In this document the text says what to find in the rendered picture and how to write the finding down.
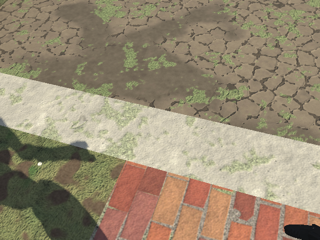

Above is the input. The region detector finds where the robot right hand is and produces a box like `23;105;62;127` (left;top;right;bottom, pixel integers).
284;224;320;240

